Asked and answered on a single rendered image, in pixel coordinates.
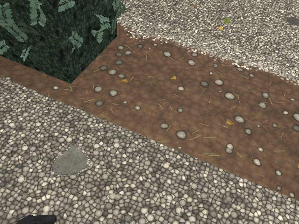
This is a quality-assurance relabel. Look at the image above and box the left robot hand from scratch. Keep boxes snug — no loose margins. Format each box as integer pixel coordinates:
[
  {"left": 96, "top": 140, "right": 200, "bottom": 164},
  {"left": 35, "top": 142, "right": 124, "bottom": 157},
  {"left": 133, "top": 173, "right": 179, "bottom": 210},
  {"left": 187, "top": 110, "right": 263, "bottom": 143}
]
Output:
[{"left": 17, "top": 215, "right": 57, "bottom": 224}]

